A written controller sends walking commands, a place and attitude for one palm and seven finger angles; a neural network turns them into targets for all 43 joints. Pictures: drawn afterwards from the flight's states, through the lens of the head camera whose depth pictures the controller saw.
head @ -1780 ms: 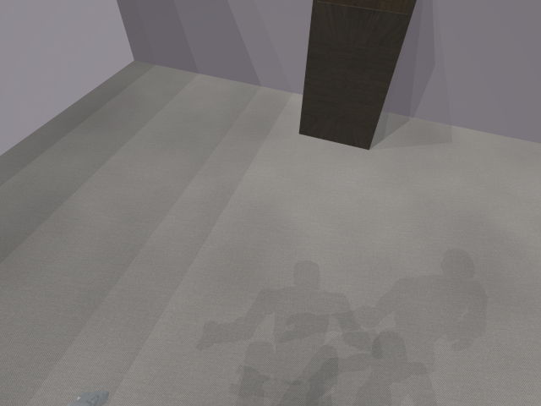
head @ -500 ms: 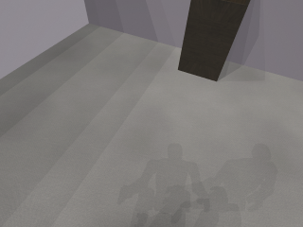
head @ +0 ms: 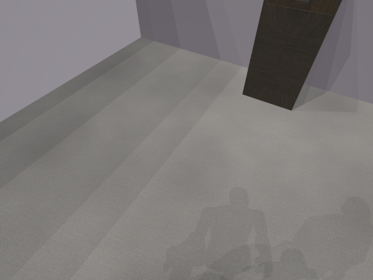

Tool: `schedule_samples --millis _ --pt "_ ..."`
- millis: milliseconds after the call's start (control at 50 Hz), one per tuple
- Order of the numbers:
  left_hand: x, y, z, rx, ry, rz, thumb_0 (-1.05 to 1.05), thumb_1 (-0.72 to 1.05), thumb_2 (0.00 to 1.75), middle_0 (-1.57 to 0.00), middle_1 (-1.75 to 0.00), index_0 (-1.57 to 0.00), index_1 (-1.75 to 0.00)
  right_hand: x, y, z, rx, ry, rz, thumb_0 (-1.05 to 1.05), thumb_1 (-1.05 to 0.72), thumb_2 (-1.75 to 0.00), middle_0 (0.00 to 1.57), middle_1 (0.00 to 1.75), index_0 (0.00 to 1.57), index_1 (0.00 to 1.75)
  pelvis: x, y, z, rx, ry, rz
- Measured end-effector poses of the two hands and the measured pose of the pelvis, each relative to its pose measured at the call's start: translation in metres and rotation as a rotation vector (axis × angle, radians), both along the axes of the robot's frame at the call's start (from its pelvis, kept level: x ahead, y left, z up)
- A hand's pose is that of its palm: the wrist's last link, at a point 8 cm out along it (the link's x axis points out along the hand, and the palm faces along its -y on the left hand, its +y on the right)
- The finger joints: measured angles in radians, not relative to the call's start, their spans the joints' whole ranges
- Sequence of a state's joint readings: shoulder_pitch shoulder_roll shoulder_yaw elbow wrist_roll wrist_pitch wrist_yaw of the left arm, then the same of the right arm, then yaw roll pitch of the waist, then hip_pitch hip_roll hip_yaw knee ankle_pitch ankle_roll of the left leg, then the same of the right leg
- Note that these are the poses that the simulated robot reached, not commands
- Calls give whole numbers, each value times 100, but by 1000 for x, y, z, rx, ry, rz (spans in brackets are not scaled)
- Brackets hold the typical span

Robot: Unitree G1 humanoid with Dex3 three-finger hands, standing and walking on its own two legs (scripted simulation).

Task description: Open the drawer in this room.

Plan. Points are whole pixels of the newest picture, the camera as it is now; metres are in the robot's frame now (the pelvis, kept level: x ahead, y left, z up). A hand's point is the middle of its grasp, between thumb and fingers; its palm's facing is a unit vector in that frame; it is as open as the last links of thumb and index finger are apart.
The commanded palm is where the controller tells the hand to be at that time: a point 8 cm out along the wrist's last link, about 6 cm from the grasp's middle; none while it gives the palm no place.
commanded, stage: turn or walk to find it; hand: left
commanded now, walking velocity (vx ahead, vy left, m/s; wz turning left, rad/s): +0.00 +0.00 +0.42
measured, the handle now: out of the picture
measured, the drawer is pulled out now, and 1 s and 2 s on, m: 0.00 0.00 0.00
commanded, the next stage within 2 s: stand and wait in 0.14 s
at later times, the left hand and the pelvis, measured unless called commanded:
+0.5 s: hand out of the picture -0.02 +0.20 -0.17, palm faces +0.13 -0.96 -0.25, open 7.4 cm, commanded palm none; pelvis -0.02 +0.01 +0.00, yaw +6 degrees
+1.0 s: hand out of the picture -0.02 +0.19 -0.18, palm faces +0.05 -0.98 -0.19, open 7.4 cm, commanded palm none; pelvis -0.03 +0.01 +0.00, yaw +2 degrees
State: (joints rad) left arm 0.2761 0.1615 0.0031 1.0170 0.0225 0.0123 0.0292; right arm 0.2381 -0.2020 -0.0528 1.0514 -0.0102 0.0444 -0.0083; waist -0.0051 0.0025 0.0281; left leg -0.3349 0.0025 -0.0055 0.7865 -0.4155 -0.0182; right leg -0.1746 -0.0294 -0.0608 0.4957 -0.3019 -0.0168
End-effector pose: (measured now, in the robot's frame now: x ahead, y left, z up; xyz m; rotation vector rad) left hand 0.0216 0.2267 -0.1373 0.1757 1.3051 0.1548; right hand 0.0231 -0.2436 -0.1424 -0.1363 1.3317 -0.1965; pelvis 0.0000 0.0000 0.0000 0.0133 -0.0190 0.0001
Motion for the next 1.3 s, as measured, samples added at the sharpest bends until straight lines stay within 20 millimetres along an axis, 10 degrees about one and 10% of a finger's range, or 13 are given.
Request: schedule_samples --millis 260,440,720,1000,1300 --pt "-51 46 -15 5 75 138 1 91 90 -20 -30 -20 -30 33 33 12 -50 -63 146 0 -91 -90 20 30 20 30 -18 25 -4 -6 6 87" --pt "-48 32 -2 46 13 124 1 91 90 -20 -30 -20 -30 35 36 -4 32 -99 149 0 -92 -90 20 30 20 30 -23 11 -5 17 0 91" --pt "-64 -7 -7 -40 70 125 1 92 90 -20 -30 -20 -30 -25 19 0 10 61 112 0 -92 -90 20 30 20 30 -22 2 2 -9 -7 85" --pt "-44 14 -11 -26 74 51 1 91 90 -20 -30 -20 -30 -64 33 -2 8 104 14 0 -91 -90 20 30 20 30 -28 13 -1 -16 10 31" --pt "-41 30 -8 8 -19 144 0 91 90 -20 -30 -20 -30 -17 41 -8 23 55 137 1 -92 -90 20 30 20 30 -31 20 -7 -19 25 129"
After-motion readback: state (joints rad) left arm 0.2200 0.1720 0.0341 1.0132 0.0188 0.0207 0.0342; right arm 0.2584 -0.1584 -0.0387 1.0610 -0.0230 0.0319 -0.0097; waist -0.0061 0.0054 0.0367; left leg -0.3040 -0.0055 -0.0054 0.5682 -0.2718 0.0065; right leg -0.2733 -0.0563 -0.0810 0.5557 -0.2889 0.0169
